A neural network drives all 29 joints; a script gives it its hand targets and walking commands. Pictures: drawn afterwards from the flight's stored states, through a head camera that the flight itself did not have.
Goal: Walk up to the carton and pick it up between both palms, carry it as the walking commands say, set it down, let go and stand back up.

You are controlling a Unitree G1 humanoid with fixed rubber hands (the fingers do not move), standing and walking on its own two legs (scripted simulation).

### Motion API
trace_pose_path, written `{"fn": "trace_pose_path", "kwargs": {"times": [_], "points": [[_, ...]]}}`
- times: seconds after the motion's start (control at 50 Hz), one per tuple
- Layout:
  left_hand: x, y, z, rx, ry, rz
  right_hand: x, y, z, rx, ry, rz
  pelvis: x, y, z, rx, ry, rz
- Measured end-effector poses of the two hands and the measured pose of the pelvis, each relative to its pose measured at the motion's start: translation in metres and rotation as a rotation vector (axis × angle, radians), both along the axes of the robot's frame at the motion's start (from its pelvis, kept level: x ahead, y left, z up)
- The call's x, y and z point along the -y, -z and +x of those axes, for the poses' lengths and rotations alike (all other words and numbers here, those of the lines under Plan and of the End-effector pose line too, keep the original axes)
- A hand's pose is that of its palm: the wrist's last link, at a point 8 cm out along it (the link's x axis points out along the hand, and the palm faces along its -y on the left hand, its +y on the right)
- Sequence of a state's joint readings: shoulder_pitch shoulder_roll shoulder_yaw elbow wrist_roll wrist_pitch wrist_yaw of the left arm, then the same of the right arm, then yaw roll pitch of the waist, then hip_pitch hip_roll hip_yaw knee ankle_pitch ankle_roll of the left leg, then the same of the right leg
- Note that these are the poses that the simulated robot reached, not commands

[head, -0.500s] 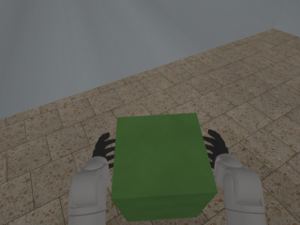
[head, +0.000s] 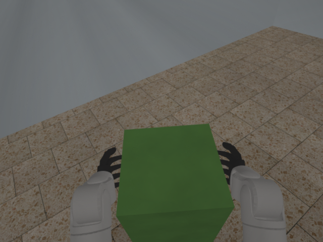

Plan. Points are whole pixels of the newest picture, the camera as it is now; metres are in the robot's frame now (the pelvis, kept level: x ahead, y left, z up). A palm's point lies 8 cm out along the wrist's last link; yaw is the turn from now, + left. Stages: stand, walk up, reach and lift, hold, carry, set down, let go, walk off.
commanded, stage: carry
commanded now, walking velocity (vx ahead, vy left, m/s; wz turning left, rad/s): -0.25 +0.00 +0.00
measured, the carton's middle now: (170, 188) +0.27 -0.01 +0.02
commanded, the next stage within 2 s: none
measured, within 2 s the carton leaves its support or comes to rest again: neither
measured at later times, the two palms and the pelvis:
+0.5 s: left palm out of the picture +0.09 +0.17 +0.08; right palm out of the picture +0.09 -0.12 +0.07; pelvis -0.18 +0.01 -0.01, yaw -1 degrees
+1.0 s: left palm out of the picture -0.13 +0.21 +0.07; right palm out of the picture -0.11 -0.08 +0.08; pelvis -0.38 +0.04 +0.00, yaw +1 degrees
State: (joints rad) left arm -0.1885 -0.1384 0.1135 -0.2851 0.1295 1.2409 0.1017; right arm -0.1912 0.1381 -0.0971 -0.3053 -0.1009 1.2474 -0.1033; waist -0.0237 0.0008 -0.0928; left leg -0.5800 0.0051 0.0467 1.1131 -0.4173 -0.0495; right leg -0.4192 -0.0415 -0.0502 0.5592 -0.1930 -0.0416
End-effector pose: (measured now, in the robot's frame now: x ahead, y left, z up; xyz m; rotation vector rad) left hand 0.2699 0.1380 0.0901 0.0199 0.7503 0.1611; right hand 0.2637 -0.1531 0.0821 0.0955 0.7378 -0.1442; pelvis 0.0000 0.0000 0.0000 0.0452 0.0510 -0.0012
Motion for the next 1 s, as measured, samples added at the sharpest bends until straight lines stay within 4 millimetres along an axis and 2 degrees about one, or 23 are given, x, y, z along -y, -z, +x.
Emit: {"fn": "trace_pose_path", "kwargs": {"times": [0.08,0.14,0.22,0.32,0.38,0.46,0.58,0.7,0.76,0.82,0.92,1.0], "points": [[-0.01,-0.002,-0.021,0.026,-0.001,-0.016,-0.01,-0.006,-0.02,0.026,0.002,-0.015,-0.009,0.001,-0.024,-0.018,-0.012,-0.001],[-0.026,0.006,-0.042,0.036,-0.014,-0.037,-0.026,-0.005,-0.038,0.037,-0.009,-0.036,-0.02,0.008,-0.046,-0.027,-0.022,-0.02],[-0.049,0.022,-0.084,-0.006,-0.058,-0.066,-0.049,0.003,-0.067,-0.005,-0.063,-0.072,-0.028,0.007,-0.076,-0.015,-0.023,-0.035],[-0.06,0.023,-0.128,-0.03,-0.094,-0.071,-0.06,0.005,-0.102,-0.03,-0.102,-0.079,-0.029,0.002,-0.112,-0.006,-0.022,-0.073],[-0.057,0.018,-0.147,-0.002,-0.099,-0.063,-0.058,0.001,-0.12,-0.003,-0.101,-0.067,-0.026,0.003,-0.134,-0.012,-0.015,-0.074],[-0.042,0.011,-0.17,0.034,-0.079,-0.04,-0.042,0.002,-0.15,0.032,-0.079,-0.044,-0.018,0.008,-0.164,-0.017,0.002,-0.062],[-0.01,0.014,-0.214,-0.019,0.009,-0.001,-0.01,0.014,-0.215,-0.019,-0.005,-0.015,-0.01,0.004,-0.212,0.001,0.008,-0.023],[-0.004,0.006,-0.254,-0.003,0.044,-0.002,-0.004,0.006,-0.266,-0.002,0.04,-0.005,-0.015,0.0,-0.259,0.002,0.008,-0.001],[-0.012,0.003,-0.276,0.023,0.036,-0.015,-0.012,-0.001,-0.286,0.023,0.037,-0.017,-0.02,0.002,-0.283,-0.006,0.001,-0.002],[-0.028,0.008,-0.303,0.036,0.015,-0.035,-0.028,-0.004,-0.306,0.037,0.017,-0.036,-0.029,0.007,-0.309,-0.012,-0.008,-0.014],[-0.059,0.022,-0.362,-0.01,-0.049,-0.068,-0.059,0.002,-0.347,-0.009,-0.061,-0.08,-0.04,0.004,-0.351,0.007,-0.01,-0.05],[-0.07,0.022,-0.4,-0.025,-0.087,-0.081,-0.07,0.001,-0.376,-0.025,-0.1,-0.094,-0.04,0.001,-0.382,0.016,-0.014,-0.075]]}}
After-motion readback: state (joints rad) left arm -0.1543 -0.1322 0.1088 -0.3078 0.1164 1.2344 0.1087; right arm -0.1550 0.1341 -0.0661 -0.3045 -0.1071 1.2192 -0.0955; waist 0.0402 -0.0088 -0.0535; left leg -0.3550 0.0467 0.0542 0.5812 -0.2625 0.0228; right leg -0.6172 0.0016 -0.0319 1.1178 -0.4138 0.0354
